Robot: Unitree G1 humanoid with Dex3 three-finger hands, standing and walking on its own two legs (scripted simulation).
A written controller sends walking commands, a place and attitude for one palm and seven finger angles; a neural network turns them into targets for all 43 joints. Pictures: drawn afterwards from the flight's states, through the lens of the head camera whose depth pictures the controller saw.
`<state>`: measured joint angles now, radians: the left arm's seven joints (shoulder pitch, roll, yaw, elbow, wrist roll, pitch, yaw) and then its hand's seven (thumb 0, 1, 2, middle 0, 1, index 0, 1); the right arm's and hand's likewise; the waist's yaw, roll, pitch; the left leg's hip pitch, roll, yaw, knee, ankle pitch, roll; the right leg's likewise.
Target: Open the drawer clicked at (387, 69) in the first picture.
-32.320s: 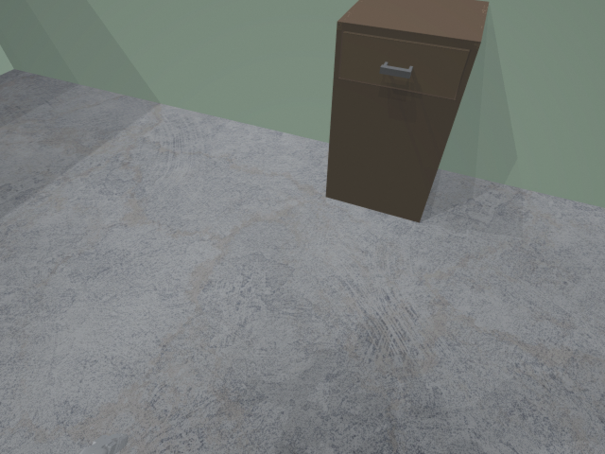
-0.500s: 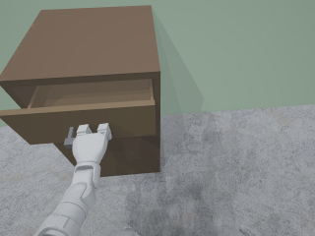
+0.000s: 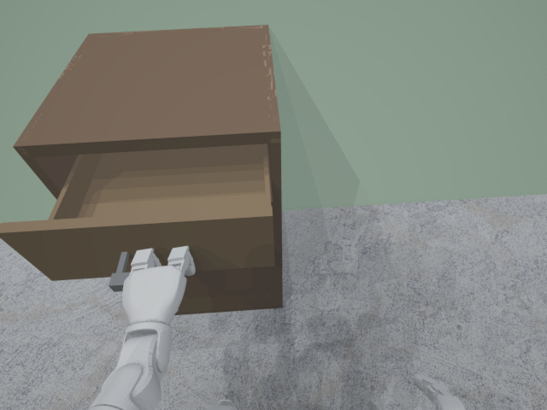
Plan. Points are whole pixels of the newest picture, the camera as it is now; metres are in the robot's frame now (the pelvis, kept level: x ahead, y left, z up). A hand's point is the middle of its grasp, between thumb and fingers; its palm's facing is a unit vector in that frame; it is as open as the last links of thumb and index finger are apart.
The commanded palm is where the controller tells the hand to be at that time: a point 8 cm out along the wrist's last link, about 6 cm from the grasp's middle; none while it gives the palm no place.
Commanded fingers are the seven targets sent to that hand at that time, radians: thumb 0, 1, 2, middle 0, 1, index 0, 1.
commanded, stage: pull the drawer open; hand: left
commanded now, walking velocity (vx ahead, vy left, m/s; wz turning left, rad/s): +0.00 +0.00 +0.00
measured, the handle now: (147, 268) +0.35 +0.22 -0.01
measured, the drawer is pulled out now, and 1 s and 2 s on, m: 0.16 0.27 0.30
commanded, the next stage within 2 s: open the thumb to release the handle in 1.42 s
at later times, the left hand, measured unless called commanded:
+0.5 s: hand (164, 336) +0.24 +0.18 -0.04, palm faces -0.01 -0.11 -0.99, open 5.5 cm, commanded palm +0.20 +0.18 +0.01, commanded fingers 0.00 0.90 0.90 -0.40 -1.35 -0.40 -1.35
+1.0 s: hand (159, 373) +0.19 +0.17 -0.04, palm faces -0.01 -0.13 -0.99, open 5.6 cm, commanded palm +0.15 +0.18 +0.01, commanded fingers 0.00 0.90 0.90 -0.40 -1.35 -0.40 -1.35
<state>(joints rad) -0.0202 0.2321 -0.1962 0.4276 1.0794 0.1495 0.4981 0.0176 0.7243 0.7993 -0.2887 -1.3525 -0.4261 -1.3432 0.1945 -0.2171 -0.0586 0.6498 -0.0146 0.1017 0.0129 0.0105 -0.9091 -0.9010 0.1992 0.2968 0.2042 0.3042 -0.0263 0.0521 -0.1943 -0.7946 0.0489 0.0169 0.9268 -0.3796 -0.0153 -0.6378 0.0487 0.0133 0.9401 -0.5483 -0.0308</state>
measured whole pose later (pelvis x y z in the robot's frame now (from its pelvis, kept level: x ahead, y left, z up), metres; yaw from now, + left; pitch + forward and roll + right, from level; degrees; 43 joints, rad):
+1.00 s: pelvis -0.01 -0.01 -0.01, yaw +0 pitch +13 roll +1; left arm 0.38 0.25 -0.23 0.08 1.10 0.10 0.53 0.03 0.71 0.79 -0.28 -1.35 -0.43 -1.34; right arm 0.12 -0.21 -0.02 0.57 -0.03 0.10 0.03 0.01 -0.91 -0.90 0.20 0.30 0.20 0.30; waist 0.02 0.05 -0.19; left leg -0.81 0.05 0.01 0.99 -0.40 -0.03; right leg -0.66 0.05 0.01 1.03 -0.59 -0.05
